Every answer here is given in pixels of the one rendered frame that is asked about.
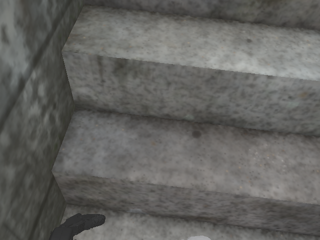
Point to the robot left hand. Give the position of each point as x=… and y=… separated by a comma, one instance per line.
x=75, y=225

